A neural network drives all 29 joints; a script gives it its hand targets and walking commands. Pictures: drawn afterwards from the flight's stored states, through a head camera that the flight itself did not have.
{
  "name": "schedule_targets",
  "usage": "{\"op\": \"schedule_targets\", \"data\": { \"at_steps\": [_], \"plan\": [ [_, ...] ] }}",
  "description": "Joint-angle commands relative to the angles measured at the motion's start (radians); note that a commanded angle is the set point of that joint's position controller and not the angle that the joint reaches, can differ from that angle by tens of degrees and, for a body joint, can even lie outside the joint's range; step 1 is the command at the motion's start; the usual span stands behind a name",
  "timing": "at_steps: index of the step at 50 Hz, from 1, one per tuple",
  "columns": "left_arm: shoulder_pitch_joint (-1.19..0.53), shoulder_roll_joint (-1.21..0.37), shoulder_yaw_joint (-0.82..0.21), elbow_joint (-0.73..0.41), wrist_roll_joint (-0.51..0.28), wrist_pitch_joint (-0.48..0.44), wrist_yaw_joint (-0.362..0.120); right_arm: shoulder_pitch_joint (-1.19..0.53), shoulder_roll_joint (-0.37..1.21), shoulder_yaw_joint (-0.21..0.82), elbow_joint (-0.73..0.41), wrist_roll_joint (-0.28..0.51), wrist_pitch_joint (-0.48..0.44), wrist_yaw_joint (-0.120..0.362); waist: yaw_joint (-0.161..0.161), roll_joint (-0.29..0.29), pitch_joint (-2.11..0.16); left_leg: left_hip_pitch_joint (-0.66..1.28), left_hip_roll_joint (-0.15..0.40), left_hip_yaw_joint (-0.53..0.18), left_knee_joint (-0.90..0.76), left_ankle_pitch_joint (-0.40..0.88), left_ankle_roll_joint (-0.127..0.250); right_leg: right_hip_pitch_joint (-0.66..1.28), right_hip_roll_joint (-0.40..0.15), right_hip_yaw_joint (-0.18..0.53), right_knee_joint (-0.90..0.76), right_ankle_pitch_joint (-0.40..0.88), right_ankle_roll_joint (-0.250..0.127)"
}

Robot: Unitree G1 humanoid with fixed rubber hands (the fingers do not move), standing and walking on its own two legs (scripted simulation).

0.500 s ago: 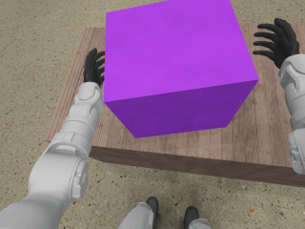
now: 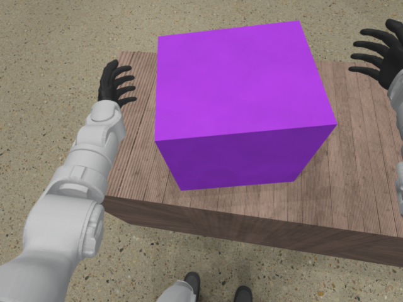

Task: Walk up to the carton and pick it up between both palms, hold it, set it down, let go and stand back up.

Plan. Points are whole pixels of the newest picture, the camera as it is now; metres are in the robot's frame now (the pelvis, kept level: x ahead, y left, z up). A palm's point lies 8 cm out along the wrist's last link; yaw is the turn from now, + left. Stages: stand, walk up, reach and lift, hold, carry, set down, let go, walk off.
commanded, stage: set down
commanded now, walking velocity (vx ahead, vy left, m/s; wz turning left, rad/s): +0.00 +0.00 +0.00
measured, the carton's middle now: (232, 116) +0.52 +0.05 -0.05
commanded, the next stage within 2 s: none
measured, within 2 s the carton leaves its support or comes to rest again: neither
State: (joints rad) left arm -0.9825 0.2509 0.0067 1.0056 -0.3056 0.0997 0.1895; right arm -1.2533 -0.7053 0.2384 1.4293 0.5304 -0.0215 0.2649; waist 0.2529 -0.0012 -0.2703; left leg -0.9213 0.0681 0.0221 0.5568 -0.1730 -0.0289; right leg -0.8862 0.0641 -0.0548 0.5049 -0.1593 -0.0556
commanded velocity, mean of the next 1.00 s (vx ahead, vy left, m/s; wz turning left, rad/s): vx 0.00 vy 0.00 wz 0.00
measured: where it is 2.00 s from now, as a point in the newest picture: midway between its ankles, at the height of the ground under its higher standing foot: outside the picture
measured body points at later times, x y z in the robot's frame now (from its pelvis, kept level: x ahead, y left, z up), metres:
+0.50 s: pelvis +0.01 +0.00 +0.01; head +0.14 -0.03 +0.44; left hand +0.44 +0.27 +0.10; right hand +0.56 -0.23 +0.12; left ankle +0.02 +0.14 -0.72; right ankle +0.01 -0.08 -0.72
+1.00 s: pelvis +0.00 +0.01 +0.01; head +0.12 +0.00 +0.45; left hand +0.37 +0.26 +0.04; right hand +0.49 -0.24 +0.07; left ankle +0.02 +0.14 -0.72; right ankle +0.02 -0.08 -0.72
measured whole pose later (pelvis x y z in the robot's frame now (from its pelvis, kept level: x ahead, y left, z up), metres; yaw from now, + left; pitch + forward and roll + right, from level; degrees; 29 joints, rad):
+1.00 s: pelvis +0.00 +0.01 +0.01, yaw +1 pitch +23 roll -1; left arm -0.54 0.11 0.09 0.58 -0.16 0.08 0.18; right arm -0.84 -0.71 0.14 1.20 0.50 -0.18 0.32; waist 0.20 0.03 -0.16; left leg -0.73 0.05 0.02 0.50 -0.16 -0.02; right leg -0.69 0.05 -0.06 0.45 -0.15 -0.05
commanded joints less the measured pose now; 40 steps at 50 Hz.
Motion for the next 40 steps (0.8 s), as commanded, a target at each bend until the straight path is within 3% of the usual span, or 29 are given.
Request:
{"op": "schedule_targets", "data": {
  "at_steps": [1, 2, 3, 4, 5, 9, 10, 11, 12, 13, 14, 16, 17, 18, 20, 21, 23, 24, 25, 26, 27, 30, 33, 35, 36, 37, 38, 39, 40],
  "plan": [
    [-0.463, 0.187, 0.066, -0.325, 0.035, -0.005, 0.014, -0.502, -0.245, -0.090, -0.309, -0.033, -0.034, -0.007, -0.018, -0.188, -0.858, 0.276, -0.053, 0.048, -0.022, 0.352, -0.015, 0.646, 0.034, 0.042, 0.053, 0.486, 0.090],
    [-0.458, 0.174, 0.092, -0.387, 0.053, 0.023, 0.021, -0.504, -0.266, -0.075, -0.313, -0.029, -0.021, -0.009, -0.003, -0.173, -0.904, 0.305, -0.048, 0.044, -0.025, 0.407, -0.016, 0.708, 0.036, 0.051, 0.060, 0.577, 0.090],
    [-0.451, 0.152, 0.074, -0.319, 0.057, 0.050, 0.023, -0.499, -0.267, -0.092, -0.251, -0.047, -0.005, -0.007, -0.040, -0.186, -0.829, 0.271, -0.054, 0.035, -0.025, 0.377, -0.013, 0.671, 0.038, 0.042, 0.053, 0.553, 0.089],
    [-0.411, 0.175, 0.099, -0.258, 0.064, 0.051, 0.013, -0.478, -0.231, -0.081, -0.271, -0.046, 0.008, -0.009, -0.022, -0.251, -0.772, 0.237, -0.059, 0.039, -0.034, 0.325, 0.002, 0.696, 0.030, 0.051, 0.049, 0.539, 0.098],
    [-0.421, 0.150, 0.088, -0.328, 0.065, 0.053, 0.018, -0.462, -0.236, -0.110, -0.260, -0.065, 0.018, -0.006, -0.049, -0.236, -0.809, 0.255, -0.055, 0.044, -0.048, 0.325, 0.000, 0.717, 0.027, 0.040, 0.041, 0.538, 0.098],
    [-0.375, 0.145, 0.148, -0.393, 0.095, 0.083, 0.010, -0.465, -0.262, -0.093, -0.376, -0.061, 0.012, -0.012, -0.039, -0.285, -0.798, 0.200, -0.066, 0.044, -0.075, 0.361, 0.006, 0.864, 0.032, 0.059, 0.058, 0.673, 0.103],
    [-0.351, 0.161, 0.165, -0.328, 0.103, 0.083, 0.008, -0.449, -0.224, -0.086, -0.358, -0.057, 0.014, -0.011, -0.023, -0.303, -0.750, 0.172, -0.071, 0.051, -0.076, 0.325, 0.014, 0.861, 0.017, 0.067, 0.056, 0.666, 0.102],
    [-0.368, 0.163, 0.188, -0.418, 0.098, 0.077, 0.005, -0.484, -0.234, -0.086, -0.446, -0.040, 0.007, -0.018, -0.020, -0.276, -0.810, 0.205, -0.069, 0.046, -0.084, 0.357, 0.019, 0.899, 0.019, 0.070, 0.057, 0.705, 0.110],
    [-0.345, 0.159, 0.173, -0.351, 0.111, 0.088, 0.007, -0.451, -0.269, -0.114, -0.329, -0.059, 0.015, -0.014, -0.033, -0.255, -0.746, 0.228, -0.070, 0.045, -0.087, 0.335, 0.016, 0.838, 0.021, 0.067, 0.054, 0.654, 0.103],
    [-0.262, 0.130, 0.179, -0.399, 0.127, 0.095, 0.001, -0.344, -0.225, -0.076, -0.348, -0.038, 0.016, -0.010, -0.029, -0.256, -0.743, 0.282, -0.064, 0.035, -0.088, 0.390, 0.018, 0.882, 0.027, 0.060, 0.039, 0.680, 0.099],
    [-0.311, 0.173, 0.207, -0.434, 0.132, 0.104, 0.000, -0.390, -0.272, -0.100, -0.386, -0.050, 0.009, -0.008, -0.014, -0.236, -0.765, 0.285, -0.071, 0.043, -0.084, 0.395, 0.013, 0.849, 0.028, 0.062, 0.040, 0.690, 0.098],
    [-0.265, 0.129, 0.190, -0.437, 0.126, 0.110, -0.001, -0.346, -0.234, -0.074, -0.383, -0.039, 0.022, -0.004, -0.019, -0.280, -0.741, 0.256, -0.069, 0.042, -0.098, 0.367, 0.021, 0.886, 0.027, 0.075, 0.039, 0.674, 0.095],
    [-0.325, 0.153, 0.188, -0.482, 0.114, 0.104, 0.000, -0.394, -0.260, -0.108, -0.389, -0.042, 0.023, -0.003, -0.035, -0.242, -0.739, 0.274, -0.080, 0.040, -0.105, 0.357, 0.020, 0.865, 0.022, 0.070, 0.038, 0.658, 0.103],
    [-0.342, 0.166, 0.203, -0.423, 0.110, 0.105, 0.000, -0.434, -0.231, -0.086, -0.410, -0.041, 0.027, -0.006, -0.010, -0.267, -0.731, 0.232, -0.079, 0.046, -0.098, 0.334, 0.027, 0.875, 0.019, 0.079, 0.035, 0.652, 0.102],
    [-0.342, 0.146, 0.191, -0.366, 0.110, 0.091, -0.002, -0.428, -0.199, -0.068, -0.403, -0.047, 0.031, -0.004, -0.023, -0.304, -0.685, 0.200, -0.075, 0.044, -0.107, 0.303, 0.037, 0.882, 0.012, 0.084, 0.028, 0.640, 0.101],
    [-0.309, 0.132, 0.164, -0.436, 0.094, 0.085, 0.001, -0.422, -0.263, -0.122, -0.398, -0.062, 0.020, -0.002, -0.040, -0.274, -0.724, 0.213, -0.075, 0.046, -0.111, 0.304, 0.026, 0.879, 0.015, 0.072, 0.043, 0.638, 0.100],
    [-0.293, 0.152, 0.189, -0.430, 0.120, 0.081, -0.002, -0.380, -0.224, -0.075, -0.396, -0.040, 0.012, -0.005, -0.014, -0.239, -0.755, 0.255, -0.078, 0.047, -0.096, 0.371, 0.020, 0.906, 0.016, 0.087, 0.047, 0.712, 0.097],
    [-0.316, 0.143, 0.178, -0.395, 0.110, 0.082, -0.005, -0.412, -0.233, -0.081, -0.374, -0.039, 0.015, -0.001, -0.032, -0.265, -0.719, 0.235, -0.070, 0.040, -0.101, 0.349, 0.025, 0.883, 0.020, 0.078, 0.038, 0.678, 0.097],
    [-0.200, 0.117, 0.177, -0.418, 0.113, 0.080, -0.015, -0.278, -0.234, -0.073, -0.355, -0.030, 0.008, 0.000, -0.042, -0.268, -0.684, 0.251, -0.072, 0.030, -0.101, 0.365, 0.025, 0.916, 0.012, 0.086, 0.043, 0.703, 0.094],
    [-0.230, 0.146, 0.198, -0.513, 0.132, 0.075, -0.016, -0.311, -0.249, -0.079, -0.393, -0.027, 0.000, 0.003, -0.019, -0.220, -0.740, 0.322, -0.078, 0.036, -0.106, 0.417, 0.016, 0.908, 0.025, 0.079, 0.040, 0.725, 0.098],
    [-0.192, 0.095, 0.172, -0.387, 0.138, 0.085, -0.022, -0.259, -0.234, -0.067, -0.291, -0.030, 0.008, 0.011, -0.054, -0.252, -0.615, 0.276, -0.073, 0.029, -0.110, 0.361, 0.020, 0.873, 0.018, 0.083, 0.037, 0.683, 0.093],
    [-0.227, 0.118, 0.181, -0.461, 0.134, 0.082, -0.020, -0.309, -0.245, -0.091, -0.354, -0.044, -0.012, 0.014, -0.038, -0.211, -0.630, 0.303, -0.076, 0.035, -0.108, 0.337, 0.021, 0.830, 0.019, 0.070, 0.013, 0.602, 0.091],
    [-0.127, 0.104, 0.172, -0.445, 0.142, 0.054, -0.028, -0.219, -0.243, -0.108, -0.349, -0.056, -0.042, 0.014, -0.064, -0.237, -0.590, 0.275, -0.084, 0.030, -0.112, 0.324, 0.026, 0.858, 0.005, 0.082, 0.018, 0.636, 0.098],
    [-0.165, 0.092, 0.153, -0.488, 0.135, 0.030, -0.027, -0.247, -0.247, -0.121, -0.358, -0.050, -0.082, 0.015, -0.056, -0.193, -0.576, 0.297, -0.073, 0.029, -0.100, 0.323, 0.020, 0.815, 0.004, 0.075, 0.015, 0.595, 0.090],
    [-0.084, 0.062, 0.140, -0.535, 0.136, 0.019, -0.028, -0.139, -0.259, -0.137, -0.355, -0.056, -0.092, 0.017, -0.087, -0.191, -0.614, 0.329, -0.069, 0.017, -0.095, 0.351, 0.015, 0.823, 0.010, 0.069, 0.012, 0.596, 0.088],
    [-0.118, 0.116, 0.171, -0.577, 0.150, 0.003, -0.023, -0.189, -0.267, -0.150, -0.415, -0.046, -0.112, 0.014, -0.052, -0.163, -0.644, 0.332, -0.071, 0.023, -0.087, 0.344, 0.014, 0.831, 0.007, 0.083, 0.017, 0.606, 0.091],
    [-0.059, 0.057, 0.149, -0.595, 0.155, -0.008, -0.020, -0.121, -0.277, -0.155, -0.350, -0.034, -0.127, 0.023, -0.070, -0.130, -0.615, 0.365, -0.073, 0.018, -0.097, 0.366, 0.007, 0.818, 0.009, 0.084, 0.020, 0.609, 0.090],
    [-0.089, 0.048, 0.134, -0.563, 0.152, -0.011, -0.016, -0.154, -0.281, -0.147, -0.342, -0.035, -0.129, 0.028, -0.073, -0.134, -0.619, 0.370, -0.064, 0.015, -0.083, 0.361, 0.003, 0.756, 0.019, 0.066, 0.014, 0.556, 0.080],
    [-0.124, 0.081, 0.131, -0.518, 0.137, -0.010, -0.015, -0.203, -0.285, -0.175, -0.377, -0.054, -0.121, 0.024, -0.079, -0.195, -0.633, 0.285, -0.065, 0.015, -0.081, 0.257, 0.016, 0.756, 0.008, 0.071, 0.014, 0.500, 0.083]
  ]
}}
